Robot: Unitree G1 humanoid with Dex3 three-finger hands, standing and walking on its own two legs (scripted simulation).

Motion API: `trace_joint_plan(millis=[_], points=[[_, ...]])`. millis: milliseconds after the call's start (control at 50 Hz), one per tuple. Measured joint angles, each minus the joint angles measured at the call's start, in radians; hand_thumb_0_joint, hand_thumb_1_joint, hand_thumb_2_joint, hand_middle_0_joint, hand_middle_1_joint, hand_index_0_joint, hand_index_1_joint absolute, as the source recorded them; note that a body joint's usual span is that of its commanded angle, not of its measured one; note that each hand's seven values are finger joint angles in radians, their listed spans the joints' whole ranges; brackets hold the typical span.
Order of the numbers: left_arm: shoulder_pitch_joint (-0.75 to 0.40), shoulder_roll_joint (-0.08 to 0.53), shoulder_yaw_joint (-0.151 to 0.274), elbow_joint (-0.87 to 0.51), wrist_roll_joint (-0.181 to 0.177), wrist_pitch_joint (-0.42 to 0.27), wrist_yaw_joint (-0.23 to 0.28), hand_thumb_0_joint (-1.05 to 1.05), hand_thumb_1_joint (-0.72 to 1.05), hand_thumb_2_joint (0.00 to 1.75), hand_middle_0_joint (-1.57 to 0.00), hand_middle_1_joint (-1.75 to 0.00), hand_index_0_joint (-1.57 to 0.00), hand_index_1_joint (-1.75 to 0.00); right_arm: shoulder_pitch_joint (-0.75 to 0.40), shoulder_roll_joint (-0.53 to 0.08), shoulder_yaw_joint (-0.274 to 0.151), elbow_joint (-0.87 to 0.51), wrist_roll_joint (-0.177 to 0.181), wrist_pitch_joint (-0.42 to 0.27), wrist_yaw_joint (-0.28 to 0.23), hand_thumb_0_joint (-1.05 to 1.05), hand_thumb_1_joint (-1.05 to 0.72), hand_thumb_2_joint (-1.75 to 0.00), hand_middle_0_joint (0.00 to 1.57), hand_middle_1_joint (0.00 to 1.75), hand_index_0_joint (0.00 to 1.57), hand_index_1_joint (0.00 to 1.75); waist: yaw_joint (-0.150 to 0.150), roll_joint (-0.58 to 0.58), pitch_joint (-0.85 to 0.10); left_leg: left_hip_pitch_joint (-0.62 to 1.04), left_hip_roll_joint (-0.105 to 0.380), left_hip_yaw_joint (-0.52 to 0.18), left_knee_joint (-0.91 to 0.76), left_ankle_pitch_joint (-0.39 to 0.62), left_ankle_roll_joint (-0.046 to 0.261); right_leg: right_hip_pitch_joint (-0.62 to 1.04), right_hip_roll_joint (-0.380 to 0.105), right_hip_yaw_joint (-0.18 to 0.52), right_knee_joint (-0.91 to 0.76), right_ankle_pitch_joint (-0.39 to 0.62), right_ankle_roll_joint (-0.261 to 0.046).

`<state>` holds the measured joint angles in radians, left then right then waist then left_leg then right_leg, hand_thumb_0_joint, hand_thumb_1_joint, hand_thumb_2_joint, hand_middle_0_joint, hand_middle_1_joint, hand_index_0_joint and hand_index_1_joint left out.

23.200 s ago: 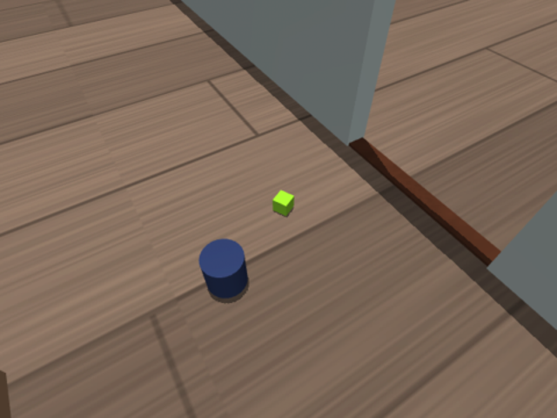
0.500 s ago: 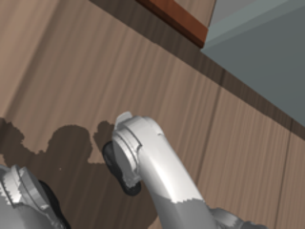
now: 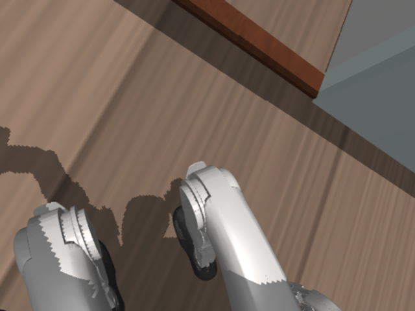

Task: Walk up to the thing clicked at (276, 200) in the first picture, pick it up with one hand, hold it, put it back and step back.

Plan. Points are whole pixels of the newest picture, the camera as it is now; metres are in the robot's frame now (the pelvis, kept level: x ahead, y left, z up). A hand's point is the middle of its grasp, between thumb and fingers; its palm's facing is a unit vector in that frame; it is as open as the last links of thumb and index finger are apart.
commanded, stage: lift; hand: left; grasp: from above
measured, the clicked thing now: out of the picture +0.48 +0.34 -0.22
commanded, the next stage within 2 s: hold in 1.76 s
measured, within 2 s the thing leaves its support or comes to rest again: neither
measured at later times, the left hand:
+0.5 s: hand out of the picture +0.44 +0.33 -0.09, palm faces +0.08 -0.48 -0.87, open 9.7 cm
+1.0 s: hand out of the picture +0.36 +0.31 +0.10, palm faces -0.04 -0.47 -0.88, open 9.8 cm
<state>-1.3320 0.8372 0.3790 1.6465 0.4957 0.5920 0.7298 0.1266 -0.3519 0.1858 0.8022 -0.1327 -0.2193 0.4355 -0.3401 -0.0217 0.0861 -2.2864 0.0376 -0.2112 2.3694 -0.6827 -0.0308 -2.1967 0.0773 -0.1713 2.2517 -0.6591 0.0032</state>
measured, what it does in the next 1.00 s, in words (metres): rises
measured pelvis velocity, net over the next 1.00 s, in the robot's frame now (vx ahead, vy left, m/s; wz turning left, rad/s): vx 0.01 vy -0.02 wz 0.15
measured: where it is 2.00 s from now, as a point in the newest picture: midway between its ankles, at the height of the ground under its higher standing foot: (155, 274)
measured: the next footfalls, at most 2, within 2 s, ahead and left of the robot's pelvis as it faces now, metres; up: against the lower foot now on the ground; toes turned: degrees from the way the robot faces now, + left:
none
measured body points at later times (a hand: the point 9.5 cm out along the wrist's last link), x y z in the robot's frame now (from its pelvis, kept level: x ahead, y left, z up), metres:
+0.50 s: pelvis +0.00 -0.01 +0.02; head +0.24 +0.04 +0.40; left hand +0.44 +0.35 -0.04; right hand +0.04 -0.28 -0.10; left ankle +0.07 +0.14 -0.31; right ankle +0.11 -0.10 -0.31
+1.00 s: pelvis +0.01 -0.02 +0.18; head +0.15 +0.01 +0.61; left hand +0.36 +0.33 +0.15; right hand +0.13 -0.28 +0.05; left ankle +0.07 +0.14 -0.31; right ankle +0.10 -0.10 -0.31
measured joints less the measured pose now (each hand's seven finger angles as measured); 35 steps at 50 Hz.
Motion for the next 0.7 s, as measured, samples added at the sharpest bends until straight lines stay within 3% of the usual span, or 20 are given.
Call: trace_joint_plan(millis=[180,300,400,500,580,700], points=[[-0.015,-0.027,0.022,0.01,0.042,0.004,-0.017,0.02,0.11,0.45,-0.92,-0.41,-0.7,-0.43,0.0,0.002,-0.046,0.037,0.0,0.01,-0.025,0.0,-0.9,-0.9,0.19,0.3,0.2,0.3,0.014,0.028,-0.019,0.003,0.003,0.023,-0.01,0.009,0.0,-0.009,-0.002,0.019,0.007,0.006,-0.003],[0.0,-0.071,0.047,-0.009,0.013,0.029,-0.021,0.02,0.11,0.44,-0.98,-0.44,-0.71,-0.45,0.021,0.004,-0.079,0.053,0.014,0.027,-0.035,0.0,-0.91,-0.9,0.19,0.3,0.2,0.3,0.042,0.044,-0.05,0.017,0.007,0.041,-0.034,0.01,-0.002,-0.008,-0.002,0.035,-0.003,0.006,-0.007],[0.037,-0.127,0.059,-0.074,-0.01,0.059,-0.052,0.01,0.1,0.44,-1.0,-0.44,-0.71,-0.45,0.027,0.006,-0.112,0.071,0.033,0.053,-0.044,0.0,-0.91,-0.9,0.19,0.3,0.2,0.3,0.07,0.06,-0.094,0.032,0.007,0.061,-0.064,0.014,-0.001,0.0,-0.005,0.051,-0.019,0.004,-0.009],[0.104,-0.196,0.028,-0.15,0.004,0.069,-0.092,0.01,0.1,0.45,-1.0,-0.44,-0.71,-0.45,0.019,0.01,-0.164,0.086,0.061,0.077,-0.065,0.0,-0.91,-0.9,0.2,0.3,0.2,0.3,0.103,0.08,-0.153,0.063,0.008,0.086,-0.102,0.015,0.001,0.022,-0.008,0.073,-0.042,-0.002,-0.011],[0.169,-0.257,-0.01,-0.209,-0.01,0.085,-0.124,0.01,0.1,0.46,-1.0,-0.44,-0.71,-0.45,0.009,0.017,-0.197,0.089,0.085,0.091,-0.097,0.0,-0.9,-0.9,0.19,0.3,0.2,0.3,0.138,0.091,-0.202,0.114,0.011,0.111,-0.158,0.017,0.003,0.063,-0.009,0.096,-0.082,-0.004,-0.013],[0.244,-0.328,-0.052,-0.234,-0.021,0.124,-0.161,0.01,0.09,0.48,-1.01,-0.45,-0.7,-0.46,0.003,0.032,-0.201,0.075,0.106,0.094,-0.163,0.0,-0.9,-0.9,0.19,0.3,0.2,0.3,0.176,0.09,-0.267,0.23,0.012,0.139,-0.269,0.025,-0.001,0.164,-0.012,0.121,-0.171,-0.004,-0.02]])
